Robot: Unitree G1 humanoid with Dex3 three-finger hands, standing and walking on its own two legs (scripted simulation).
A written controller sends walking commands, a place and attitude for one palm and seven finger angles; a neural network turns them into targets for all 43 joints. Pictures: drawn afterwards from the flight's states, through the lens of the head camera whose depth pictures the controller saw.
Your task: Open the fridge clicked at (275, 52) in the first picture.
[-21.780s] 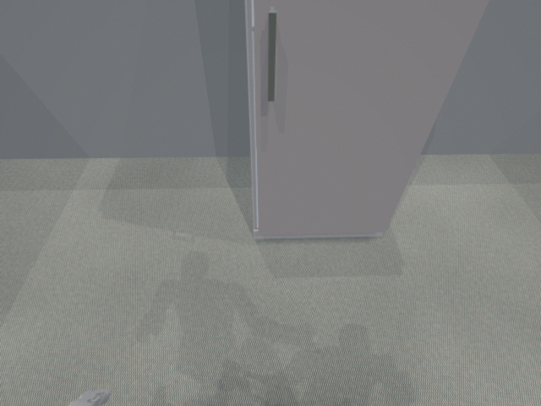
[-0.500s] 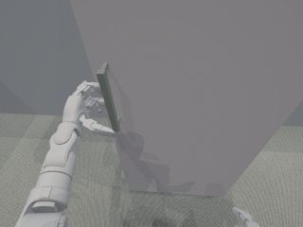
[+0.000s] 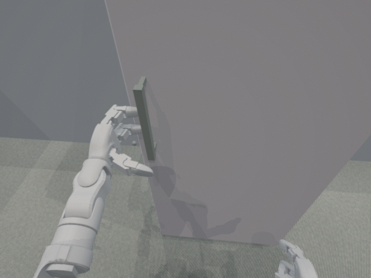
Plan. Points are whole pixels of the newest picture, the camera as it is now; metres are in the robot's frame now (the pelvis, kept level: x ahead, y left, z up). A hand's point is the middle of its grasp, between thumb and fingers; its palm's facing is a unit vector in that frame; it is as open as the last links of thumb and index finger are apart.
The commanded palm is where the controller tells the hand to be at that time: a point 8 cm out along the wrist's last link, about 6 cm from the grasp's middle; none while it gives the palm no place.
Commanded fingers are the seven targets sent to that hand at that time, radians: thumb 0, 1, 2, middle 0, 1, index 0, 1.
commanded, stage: slide the fingers in behind the handle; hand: left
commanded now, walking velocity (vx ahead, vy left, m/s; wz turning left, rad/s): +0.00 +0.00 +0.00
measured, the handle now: (147, 122) +0.43 +0.11 +0.12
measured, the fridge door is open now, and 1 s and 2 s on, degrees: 0 0 0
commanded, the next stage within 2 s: move the hooked fingers beside the handle in 0.14 s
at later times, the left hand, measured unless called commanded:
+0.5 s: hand (139, 140) +0.37 +0.12 +0.12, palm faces -0.06 -1.00 +0.00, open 14.0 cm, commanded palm +0.34 +0.17 +0.13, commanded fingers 0.00 -0.50 0.30 -0.30 -1.20 -0.30 -1.20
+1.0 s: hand (128, 141) +0.36 +0.14 +0.13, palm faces -0.02 -1.00 -0.02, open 14.0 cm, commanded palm +0.34 +0.19 +0.13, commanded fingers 0.00 -0.50 0.30 -0.30 -1.20 -0.30 -1.20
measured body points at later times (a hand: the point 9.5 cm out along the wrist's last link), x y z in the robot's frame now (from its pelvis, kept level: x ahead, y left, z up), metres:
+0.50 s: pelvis +0.00 +0.01 +0.00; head +0.01 +0.00 +0.45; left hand +0.37 +0.17 +0.13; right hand +0.14 -0.24 -0.10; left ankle +0.03 +0.08 -0.73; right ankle -0.03 -0.08 -0.73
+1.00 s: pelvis +0.00 +0.00 +0.00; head +0.00 -0.02 +0.45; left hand +0.35 +0.19 +0.14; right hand +0.17 -0.24 -0.09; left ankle +0.03 +0.08 -0.73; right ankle -0.03 -0.08 -0.73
